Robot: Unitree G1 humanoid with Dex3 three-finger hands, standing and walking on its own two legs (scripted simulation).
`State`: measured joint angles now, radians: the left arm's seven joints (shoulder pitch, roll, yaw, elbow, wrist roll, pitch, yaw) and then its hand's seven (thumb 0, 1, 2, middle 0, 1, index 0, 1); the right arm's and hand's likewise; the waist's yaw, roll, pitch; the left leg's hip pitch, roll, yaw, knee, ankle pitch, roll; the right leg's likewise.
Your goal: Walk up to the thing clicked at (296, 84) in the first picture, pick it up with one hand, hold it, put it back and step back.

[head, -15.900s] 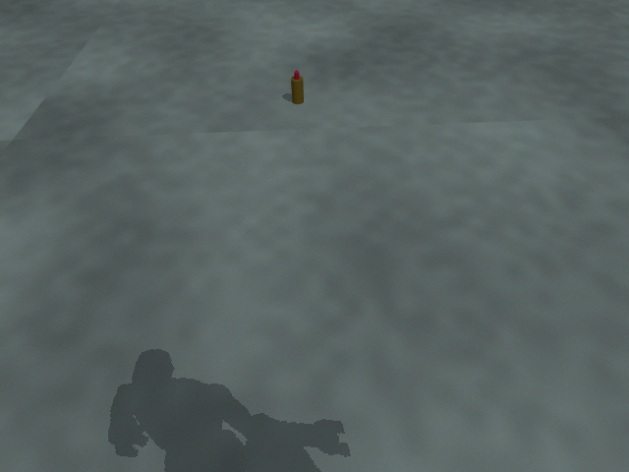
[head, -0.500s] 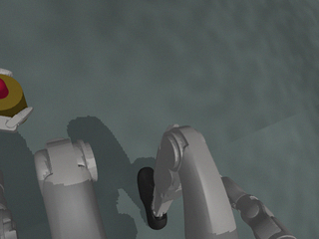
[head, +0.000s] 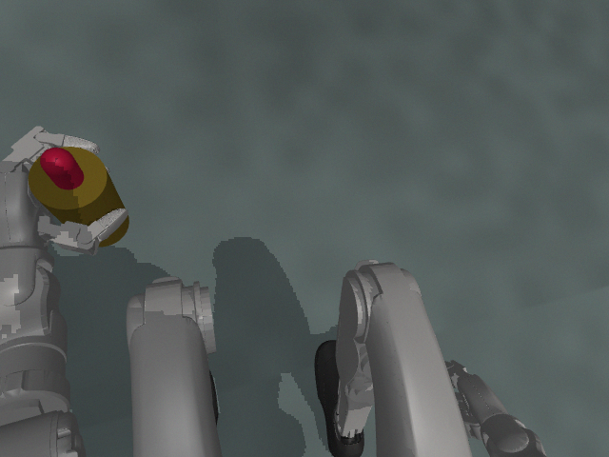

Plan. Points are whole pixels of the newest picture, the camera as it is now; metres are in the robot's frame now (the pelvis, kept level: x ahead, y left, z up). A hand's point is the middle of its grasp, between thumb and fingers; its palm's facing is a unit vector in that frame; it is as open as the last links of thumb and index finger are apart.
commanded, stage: settle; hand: left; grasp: from the side
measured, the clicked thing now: (82, 195) +0.42 +0.26 -0.06
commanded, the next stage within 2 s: lift in 0.78 s
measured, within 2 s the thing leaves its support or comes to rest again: neither
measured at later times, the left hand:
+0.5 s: hand (76, 178) +0.42 +0.25 -0.01, palm faces +0.13 -0.99 -0.04, open 9.9 cm
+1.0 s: hand (72, 165) +0.43 +0.25 +0.01, palm faces +0.13 -0.99 -0.04, open 10.0 cm
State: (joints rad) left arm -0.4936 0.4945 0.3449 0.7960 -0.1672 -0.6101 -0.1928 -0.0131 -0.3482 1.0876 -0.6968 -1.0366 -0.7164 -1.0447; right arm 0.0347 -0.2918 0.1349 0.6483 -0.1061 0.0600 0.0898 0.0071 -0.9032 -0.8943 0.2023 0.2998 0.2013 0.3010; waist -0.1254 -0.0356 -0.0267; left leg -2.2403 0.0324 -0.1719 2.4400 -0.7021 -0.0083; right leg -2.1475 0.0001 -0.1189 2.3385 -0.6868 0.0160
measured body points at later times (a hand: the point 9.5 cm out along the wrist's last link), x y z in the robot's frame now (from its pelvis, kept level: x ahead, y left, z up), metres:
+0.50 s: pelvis +0.00 +0.00 +0.03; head +0.20 +0.06 +0.43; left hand +0.41 +0.30 +0.00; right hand +0.16 -0.26 -0.09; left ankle +0.08 +0.13 -0.30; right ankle +0.11 -0.12 -0.30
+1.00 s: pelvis +0.00 +0.00 +0.05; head +0.20 +0.06 +0.45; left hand +0.41 +0.30 +0.02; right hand +0.15 -0.26 -0.07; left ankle +0.08 +0.13 -0.30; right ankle +0.11 -0.12 -0.30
